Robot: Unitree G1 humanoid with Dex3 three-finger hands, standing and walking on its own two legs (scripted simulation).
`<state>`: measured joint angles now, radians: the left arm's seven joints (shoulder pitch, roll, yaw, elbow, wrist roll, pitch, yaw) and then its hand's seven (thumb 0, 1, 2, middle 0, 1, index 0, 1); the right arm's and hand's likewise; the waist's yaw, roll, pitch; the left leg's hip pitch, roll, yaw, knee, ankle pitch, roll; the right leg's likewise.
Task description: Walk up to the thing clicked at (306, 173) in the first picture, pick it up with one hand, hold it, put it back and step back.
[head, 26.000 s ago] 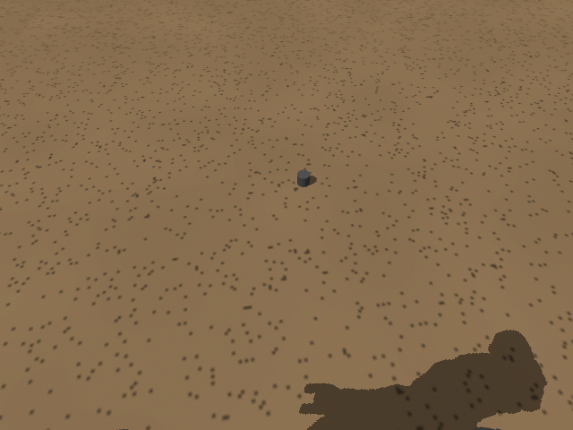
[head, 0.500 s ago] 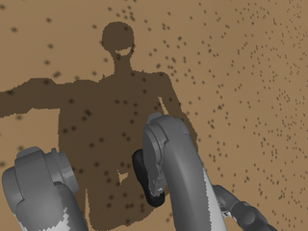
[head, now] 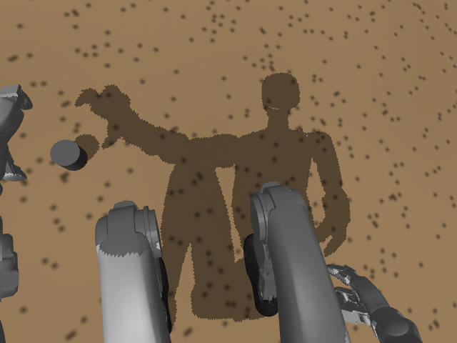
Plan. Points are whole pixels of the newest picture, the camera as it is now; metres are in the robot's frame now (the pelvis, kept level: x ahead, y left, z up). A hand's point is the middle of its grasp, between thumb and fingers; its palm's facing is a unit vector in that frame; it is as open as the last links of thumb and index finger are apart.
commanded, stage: withdraw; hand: left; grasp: from above
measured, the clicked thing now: (70, 155) +0.46 +0.32 -0.32
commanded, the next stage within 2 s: home in 0.32 s
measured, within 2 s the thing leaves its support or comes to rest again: neither
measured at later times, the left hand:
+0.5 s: hand (27, 136) +0.46 +0.35 -0.17, palm faces -0.34 -0.04 -0.94, open 13.6 cm
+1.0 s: hand out of the picture +0.32 +0.29 +0.02, palm faces -0.25 -0.65 -0.72, open 8.0 cm
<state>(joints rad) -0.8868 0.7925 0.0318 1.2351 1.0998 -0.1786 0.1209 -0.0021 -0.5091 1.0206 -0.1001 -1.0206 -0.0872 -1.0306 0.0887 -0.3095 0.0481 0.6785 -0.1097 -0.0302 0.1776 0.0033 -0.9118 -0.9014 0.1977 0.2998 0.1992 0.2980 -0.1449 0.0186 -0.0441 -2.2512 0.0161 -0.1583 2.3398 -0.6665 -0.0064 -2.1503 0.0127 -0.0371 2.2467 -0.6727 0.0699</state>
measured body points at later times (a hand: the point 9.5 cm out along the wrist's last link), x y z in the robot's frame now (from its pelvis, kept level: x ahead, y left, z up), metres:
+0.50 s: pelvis +0.00 +0.00 -0.04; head +0.22 +0.09 +0.34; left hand +0.48 +0.34 -0.12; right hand +0.06 -0.27 -0.14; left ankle +0.08 +0.13 -0.32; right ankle +0.11 -0.14 -0.32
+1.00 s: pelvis +0.01 +0.00 +0.12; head +0.18 +0.06 +0.54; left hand +0.33 +0.32 +0.06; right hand +0.20 -0.26 +0.02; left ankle +0.08 +0.13 -0.32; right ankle +0.11 -0.14 -0.32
